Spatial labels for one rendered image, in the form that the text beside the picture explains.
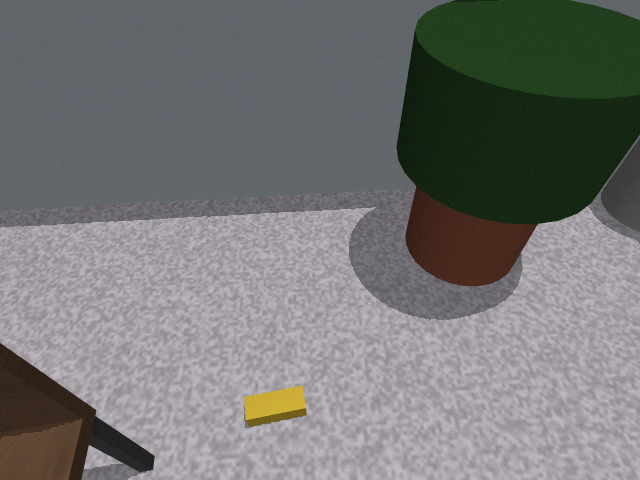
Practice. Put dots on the potted plant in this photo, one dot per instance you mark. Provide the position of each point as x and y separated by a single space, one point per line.
516 113

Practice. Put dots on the chair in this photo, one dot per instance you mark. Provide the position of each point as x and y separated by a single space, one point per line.
45 430

